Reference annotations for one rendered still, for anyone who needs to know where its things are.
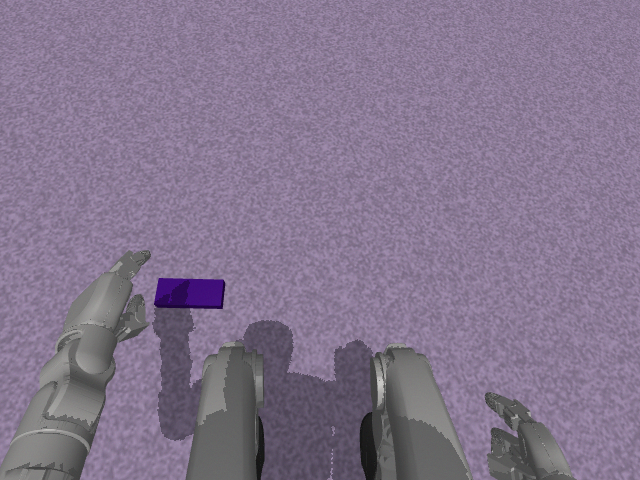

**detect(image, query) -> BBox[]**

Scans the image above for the right robot foot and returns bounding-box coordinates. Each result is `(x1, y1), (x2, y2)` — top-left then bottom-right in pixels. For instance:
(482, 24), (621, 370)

(360, 412), (377, 480)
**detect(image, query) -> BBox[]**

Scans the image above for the left robot hand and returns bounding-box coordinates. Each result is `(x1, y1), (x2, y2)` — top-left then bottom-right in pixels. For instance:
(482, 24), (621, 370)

(62, 250), (151, 343)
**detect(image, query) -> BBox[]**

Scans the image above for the left robot arm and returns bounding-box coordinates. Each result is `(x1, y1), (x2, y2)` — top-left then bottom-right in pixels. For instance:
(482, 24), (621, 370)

(0, 324), (118, 480)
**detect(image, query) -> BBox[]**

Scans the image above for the right robot hand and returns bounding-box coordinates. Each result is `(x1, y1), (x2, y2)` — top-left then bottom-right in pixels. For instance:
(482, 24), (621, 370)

(485, 392), (573, 480)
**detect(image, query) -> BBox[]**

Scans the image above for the small box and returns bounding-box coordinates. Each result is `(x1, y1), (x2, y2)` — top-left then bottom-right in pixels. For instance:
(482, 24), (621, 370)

(154, 278), (225, 309)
